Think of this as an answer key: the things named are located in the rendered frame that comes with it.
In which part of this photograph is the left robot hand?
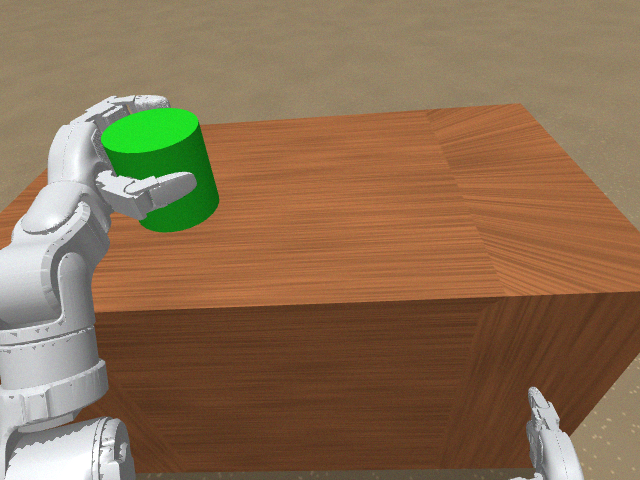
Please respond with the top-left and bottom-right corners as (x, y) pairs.
(47, 95), (197, 220)

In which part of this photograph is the right robot hand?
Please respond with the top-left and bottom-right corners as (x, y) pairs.
(509, 387), (585, 480)

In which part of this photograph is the left robot arm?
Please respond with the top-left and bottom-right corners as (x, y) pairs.
(0, 181), (136, 480)

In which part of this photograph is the can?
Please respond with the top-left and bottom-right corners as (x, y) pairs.
(101, 108), (219, 232)

